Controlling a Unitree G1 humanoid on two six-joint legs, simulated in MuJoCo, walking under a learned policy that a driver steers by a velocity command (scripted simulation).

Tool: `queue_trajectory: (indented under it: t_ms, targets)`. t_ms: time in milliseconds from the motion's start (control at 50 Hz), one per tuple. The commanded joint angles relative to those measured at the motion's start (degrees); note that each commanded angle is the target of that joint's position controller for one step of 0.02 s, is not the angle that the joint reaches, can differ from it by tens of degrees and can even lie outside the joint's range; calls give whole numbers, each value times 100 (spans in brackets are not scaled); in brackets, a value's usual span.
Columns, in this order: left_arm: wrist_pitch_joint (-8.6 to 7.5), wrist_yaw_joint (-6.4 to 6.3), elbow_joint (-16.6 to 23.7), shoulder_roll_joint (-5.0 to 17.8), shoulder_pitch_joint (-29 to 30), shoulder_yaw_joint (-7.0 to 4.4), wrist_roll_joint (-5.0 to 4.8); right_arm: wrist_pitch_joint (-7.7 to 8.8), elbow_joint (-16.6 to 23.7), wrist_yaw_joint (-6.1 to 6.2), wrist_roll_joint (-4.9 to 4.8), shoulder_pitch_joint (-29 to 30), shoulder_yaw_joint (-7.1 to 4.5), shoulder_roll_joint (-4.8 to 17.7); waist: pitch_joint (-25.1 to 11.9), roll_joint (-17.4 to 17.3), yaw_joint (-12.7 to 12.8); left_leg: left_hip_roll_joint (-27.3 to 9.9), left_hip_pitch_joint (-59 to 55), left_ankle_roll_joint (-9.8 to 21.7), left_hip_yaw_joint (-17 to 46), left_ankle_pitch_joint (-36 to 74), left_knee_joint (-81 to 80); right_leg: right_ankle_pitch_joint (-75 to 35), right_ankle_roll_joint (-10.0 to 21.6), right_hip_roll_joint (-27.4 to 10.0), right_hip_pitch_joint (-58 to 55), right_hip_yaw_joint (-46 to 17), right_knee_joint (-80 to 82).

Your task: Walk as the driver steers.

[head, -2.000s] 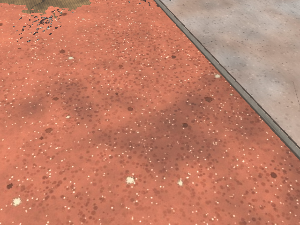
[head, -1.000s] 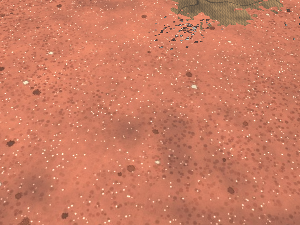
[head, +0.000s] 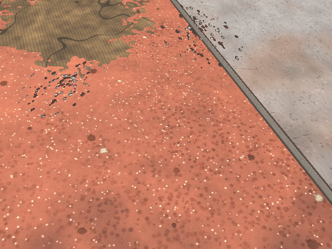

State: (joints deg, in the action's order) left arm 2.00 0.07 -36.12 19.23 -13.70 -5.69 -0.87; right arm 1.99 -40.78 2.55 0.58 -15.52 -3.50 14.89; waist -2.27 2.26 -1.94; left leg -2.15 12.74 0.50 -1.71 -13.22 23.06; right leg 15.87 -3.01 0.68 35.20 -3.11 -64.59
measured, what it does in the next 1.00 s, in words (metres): walks ahead: right foot, then left foot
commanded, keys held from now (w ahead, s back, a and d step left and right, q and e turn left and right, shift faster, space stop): w+e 0.08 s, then e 0.14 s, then q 0.78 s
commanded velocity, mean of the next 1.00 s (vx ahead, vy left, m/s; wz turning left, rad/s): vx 0.11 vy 0.00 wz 0.06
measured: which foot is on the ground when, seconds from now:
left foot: down 0.00-0.26, up 0.28-0.78, down 0.80-1.00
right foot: up 0.00-0.24, down 0.26-0.80, up 0.82-1.00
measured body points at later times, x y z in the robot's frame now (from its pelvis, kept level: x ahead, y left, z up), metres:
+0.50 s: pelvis +0.10 -0.08 +0.00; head +0.13 -0.10 +0.44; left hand +0.30 +0.13 -0.09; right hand +0.16 -0.37 -0.13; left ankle +0.14 +0.07 -0.69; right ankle +0.10 -0.17 -0.75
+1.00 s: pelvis +0.14 -0.03 +0.00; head +0.19 +0.00 +0.44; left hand +0.27 +0.27 -0.12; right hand +0.33 -0.30 -0.08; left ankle +0.14 +0.05 -0.75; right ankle +0.14 -0.19 -0.66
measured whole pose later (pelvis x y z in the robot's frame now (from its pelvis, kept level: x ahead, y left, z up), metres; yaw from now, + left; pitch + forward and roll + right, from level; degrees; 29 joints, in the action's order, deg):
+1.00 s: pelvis +0.14 -0.03 +0.00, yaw +9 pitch +3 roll -2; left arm 0.9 -1.5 -41.0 18.5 -5.2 -5.1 0.2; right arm -1.1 -36.5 0.6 -0.6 -10.1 -3.9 17.5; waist 3.5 1.7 -0.3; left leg 2.3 17.0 3.5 3.1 -12.1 26.2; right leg 24.6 -4.6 -0.2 30.6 -2.1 -61.8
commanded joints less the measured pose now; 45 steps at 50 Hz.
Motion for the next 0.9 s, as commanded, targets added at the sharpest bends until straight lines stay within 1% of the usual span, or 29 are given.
queue_trajectory:
  t_ms: [20,80,140,180,200,220,240,260,280,300,320,340,360,380,400,440,480,540,600,640,700,740,780,800,820,840,860,880,900]
  targets:
    - [-202,55,733,169,868,14,-25,122,246,5,0,-273,-270,1015,308,-1107,-326,-1358,-1098,914,1284,-1053,-1293,-212,-79,-254,1242,67,524]
    - [-262,127,777,54,955,73,-30,164,191,-52,-33,-229,-332,1180,370,-1167,-322,-1463,-895,908,874,-753,-1357,-261,17,-383,686,242,1343]
    - [-254,197,798,26,1024,88,-8,132,128,-121,-70,-54,-375,1283,535,-1128,-263,-1393,-486,865,281,235,-1087,-8,151,-338,-142,539,2089]
    - [-211,229,848,116,984,45,-30,85,79,-159,-160,2,-418,1400,425,-1211,-183,-1504,-506,805,188,873,-749,44,276,-268,-542,637,2466]
    - [-184,242,849,153,880,16,-39,56,74,-169,-216,100,-430,1432,326,-1218,-68,-1542,-551,722,127,1260,-481,-68,371,-197,-793,698,2786]
    - [-159,245,767,191,596,-33,-25,31,82,-167,-278,241,-427,1419,154,-1121,149,-1468,-505,578,-57,1709,-18,-446,500,-36,-1316,818,3326]
    - [-152,196,587,360,75,-141,0,40,16,-171,-284,71,-352,1186,-198,-789,342,-1179,-164,378,-313,2165,871,-821,688,180,-2404,745,3785]
    - [-150,100,521,719,-511,-262,13,70,37,-190,-110,-119,-212,830,-724,70,567,-802,784,-30,-691,1084,2284,-2001,925,-463,-3792,-166,3969]
    - [-175,8,727,1367,-408,-269,107,137,352,-240,201,-313,40,255,-1073,1839,240,-70,2712,-470,-627,-2525,4127,-3946,1912,-2193,-4909,-2504,3946]
    - [-245,54,646,923,-651,-154,138,163,140,-258,2,-226,-89,813,-1650,1090,656,-101,2753,-515,273,-2455,4865,-3742,2419,-2571,-4540,-2818,4267]
    - [-310,94,502,637,-542,-35,156,115,103,-269,-191,16,-156,1034,-1168,749,615,-277,2833,-445,320,-2200,5040,-3743,2227,-2257,-4218,-2026,4223]
    - [-355,113,412,415,-245,41,106,59,61,-249,-184,105,-136,956,-841,507,452,-417,2833,-380,336,-1895,4753,-3521,1925,-1891,-3828,-1469,4209]
    - [-372,112,412,271,91,104,98,-5,-17,-194,-121,166,-128,926,-628,331,323,-527,2609,-362,422,-1551,4404,-3413,1710,-1694,-3387,-1121,4299]
    - [-404,103,378,196,376,145,144,-85,-104,-166,-104,28,-131,880,-508,352,125,-537,2079,-378,465,-1144,4163,-3651,1613,-1529,-2846,-743,4438]
    - [-457,85,331,131,553,166,226,-143,-227,-147,-100,-181,-124,797,-499,357,-29,-444,1654,-408,456,-772,4033,-3869,1592,-1429,-2513,-449,4541]
    - [-542,25,229,52,747,177,296,-192,-310,-117,-109,-326,-104,658,-450,368,-131,-327,1284,-479,527,-424,3497,-3983,1593,-1370,-2305,-43,4677]
    - [-526,-52,136,169,819,131,263,-214,-179,-106,-91,-44,-74,592,-298,411,-53,-288,1257,-492,478,-254,2925,-3815,1576,-1396,-2355,136,4738]
    - [-377,-145,-34,430,569,18,190,-287,81,-138,-115,354,-90,649,-152,360,178,-310,1609,-479,393,-422,2767,-3173,1744,-1702,-2718,-16,4851]
    - [-256,-161,-120,430,513,-10,155,-395,278,-174,-130,602,-122,640,68,251,287,-358,1915,-451,372,-719,2731,-2379,1840,-1914,-2920,-124,4936]
    - [-211,-158,-147,453,555,-32,142,-424,384,-210,-127,698,-128,589,111,246,307,-336,1909,-417,280,-837,2582,-2436,1827,-1954,-3028,-50,4861]
    - [-148,-165,-192,560,568,-85,91,-411,526,-298,-155,776,-135,539,-32,327,330,-188,1648,-309,22,-942,2125,-3133,1703,-1965,-3287,162,4518]
    - [-108,-181,-226,644,580,-120,18,-400,596,-375,-186,749,-153,537,-148,403,286,-44,1349,-171,-168,-754,1551,-3382,1530,-1942,-3439,304,4182]
    - [-94,-197,-303,631,567,-128,-87,-385,553,-408,-175,446,-220,630,-266,360,66,201,464,102,-308,356,321,-3094,1092,-1678,-3167,690,3486]
    - [-145,-176,-368,490,339,-99,-13,-375,540,-331,-149,169,-363,1047,-506,-204,20,-60,-552,384,286,1913,-6,-2383,632,-1295,-2491,1084,2593]
    - [-227,-130,-54,134,564,32,290,-363,646,-210,-57,-98,-544,1841,-689,-1893,63,-1537,-1873,1261,2340,4901,245,695,36,-450,-521,1421,761]
    - [-272,-112,56,186,952,36,277,-281,720,-255,59,-225,-453,1634,-1141,-1691,-262,-2208,-1921,2273,3122,5276,90,2557,-115,41,231,402,-329]
    - [-263,-83,34,417,1054,-32,122,-192,738,-298,42,-78,-394,1456,-967,-1033,-258,-1918,-1797,2154,2639,4863,34,2343,-85,-136,393,8,-741]
    - [-245,-96,-7,411,1023,-39,54,-139,728,-274,-41,213,-371,1322,-672,-802,-60,-1539,-1603,1784,2190,4319,75,1855,-34,-244,517,-49,-625]
    - [-222,-141,-70,424,977,-51,96,-146,762,-248,-133,462,-342,1216,-488,-572,49,-1300,-1394,1521,1989,3926,40,1460,-45,-301,551,-74,-324]
Keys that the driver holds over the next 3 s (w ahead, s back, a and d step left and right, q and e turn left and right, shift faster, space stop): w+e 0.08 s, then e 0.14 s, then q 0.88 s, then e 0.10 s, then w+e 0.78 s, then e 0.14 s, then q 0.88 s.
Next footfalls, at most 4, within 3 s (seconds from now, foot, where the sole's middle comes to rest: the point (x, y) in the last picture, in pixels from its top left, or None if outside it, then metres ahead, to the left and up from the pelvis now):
0.26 right None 0.13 -0.18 -0.78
0.80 left None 0.18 0.06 -0.78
1.26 right None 0.23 -0.17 -0.78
1.58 left None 0.27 0.10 -0.78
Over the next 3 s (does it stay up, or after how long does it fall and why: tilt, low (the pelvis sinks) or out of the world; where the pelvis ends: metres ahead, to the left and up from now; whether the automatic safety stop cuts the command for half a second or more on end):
stays up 0.64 -0.07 -0.01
